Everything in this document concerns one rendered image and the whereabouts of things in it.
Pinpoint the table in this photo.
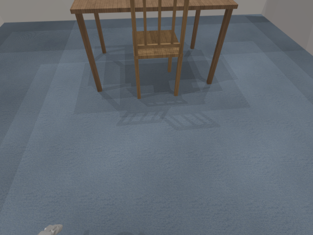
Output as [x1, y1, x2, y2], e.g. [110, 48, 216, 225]
[70, 0, 238, 92]

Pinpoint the chair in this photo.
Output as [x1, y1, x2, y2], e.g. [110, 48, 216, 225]
[130, 0, 189, 99]

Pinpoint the robot left hand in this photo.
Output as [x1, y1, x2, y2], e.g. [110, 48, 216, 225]
[38, 224, 63, 235]

